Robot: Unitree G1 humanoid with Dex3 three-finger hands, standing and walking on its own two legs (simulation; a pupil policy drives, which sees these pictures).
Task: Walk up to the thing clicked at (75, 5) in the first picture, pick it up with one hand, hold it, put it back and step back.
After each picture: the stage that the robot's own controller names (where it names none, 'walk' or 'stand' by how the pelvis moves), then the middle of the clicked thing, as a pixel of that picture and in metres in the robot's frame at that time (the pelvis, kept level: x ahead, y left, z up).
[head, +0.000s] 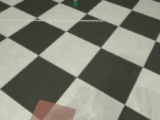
stand; (75, 2) +2.25 +0.04 -0.72
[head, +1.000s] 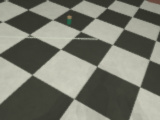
walk; (69, 20) +2.12 +0.07 -0.71
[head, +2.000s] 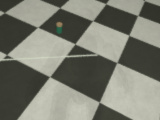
walk; (59, 27) +1.48 +0.16 -0.71
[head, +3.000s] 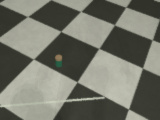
walk; (58, 61) +0.99 +0.15 -0.71
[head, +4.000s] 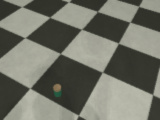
walk; (57, 90) +0.72 +0.16 -0.71
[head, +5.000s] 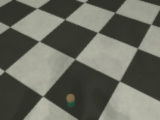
stand; (70, 100) +0.60 +0.11 -0.71
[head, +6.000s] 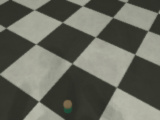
stand; (67, 106) +0.56 +0.09 -0.72
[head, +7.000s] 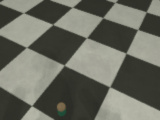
stand; (61, 109) +0.54 +0.13 -0.71
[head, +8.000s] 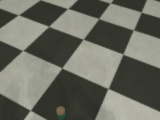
stand; (61, 113) +0.52 +0.12 -0.72
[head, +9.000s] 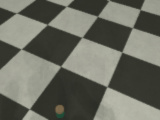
stand; (60, 111) +0.51 +0.13 -0.73
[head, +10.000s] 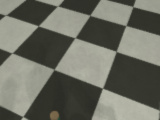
stand; (55, 117) +0.45 +0.17 -0.71
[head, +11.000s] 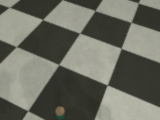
stand; (60, 113) +0.45 +0.12 -0.71
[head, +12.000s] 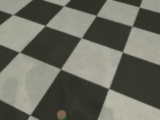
stand; (61, 116) +0.46 +0.13 -0.72
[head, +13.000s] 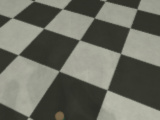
stand; (60, 118) +0.46 +0.15 -0.72
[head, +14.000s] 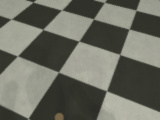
stand; (59, 119) +0.46 +0.15 -0.73
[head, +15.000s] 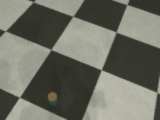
go down; (52, 98) +0.49 +0.15 -0.67
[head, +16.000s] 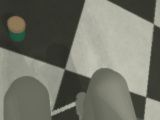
go down; (16, 29) +0.56 +0.18 -0.29
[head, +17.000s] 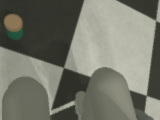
close in; (14, 27) +0.55 +0.17 -0.29
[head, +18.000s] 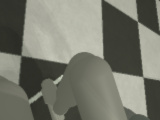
close in; out of the picture +0.55 +0.22 -0.24
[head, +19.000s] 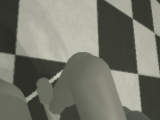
close; out of the picture +0.54 +0.22 -0.24
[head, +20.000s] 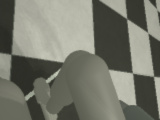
lift; out of the picture +0.53 +0.14 -0.27
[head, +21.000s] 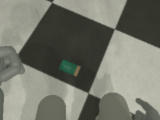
lift; (69, 67) +0.51 +0.04 -0.47
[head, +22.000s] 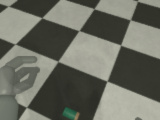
stand; (71, 114) +0.46 +0.03 -0.69
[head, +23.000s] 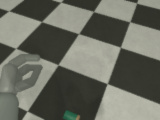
stand; (71, 117) +0.46 +0.04 -0.70
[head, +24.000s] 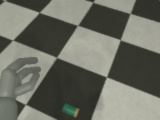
stand; (70, 110) +0.46 +0.04 -0.69
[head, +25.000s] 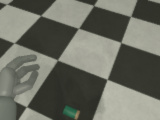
stand; (71, 112) +0.46 +0.04 -0.69
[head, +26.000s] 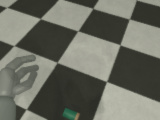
stand; (71, 114) +0.45 +0.04 -0.70
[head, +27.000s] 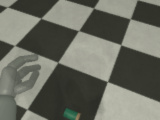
stand; (71, 115) +0.45 +0.03 -0.70
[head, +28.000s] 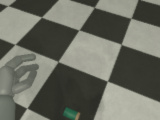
stand; (71, 114) +0.45 +0.04 -0.70
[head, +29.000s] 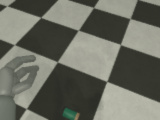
stand; (71, 114) +0.45 +0.04 -0.70
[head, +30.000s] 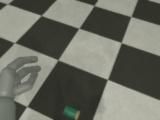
stand; (71, 112) +0.45 +0.04 -0.69
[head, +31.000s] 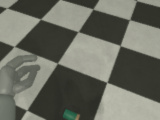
stand; (71, 116) +0.45 +0.04 -0.70
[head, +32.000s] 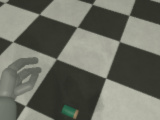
stand; (70, 111) +0.46 +0.04 -0.70
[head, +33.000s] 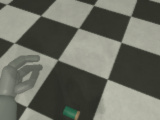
stand; (71, 113) +0.45 +0.04 -0.69
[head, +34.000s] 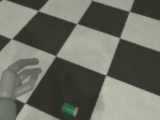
stand; (69, 109) +0.46 +0.04 -0.69
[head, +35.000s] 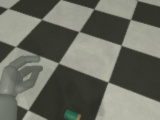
stand; (72, 116) +0.45 +0.04 -0.70
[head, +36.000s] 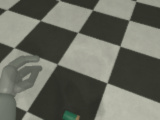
close; (71, 117) +0.44 +0.04 -0.70
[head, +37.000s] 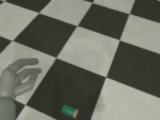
close; (69, 111) +0.45 +0.04 -0.69
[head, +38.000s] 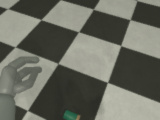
close; (71, 116) +0.44 +0.04 -0.70
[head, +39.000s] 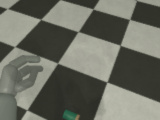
close; (71, 116) +0.45 +0.04 -0.70
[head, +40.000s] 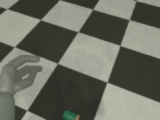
close; (71, 116) +0.44 +0.04 -0.70
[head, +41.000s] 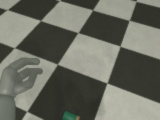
close; (71, 118) +0.44 +0.04 -0.70
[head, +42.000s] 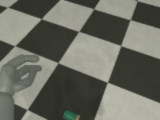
close; (71, 116) +0.44 +0.04 -0.70
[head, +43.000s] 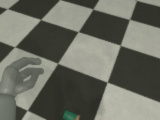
close; (71, 117) +0.44 +0.04 -0.70
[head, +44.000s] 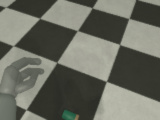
close; (70, 116) +0.44 +0.04 -0.70
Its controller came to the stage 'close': yes
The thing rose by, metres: 0.01
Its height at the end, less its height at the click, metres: -0.02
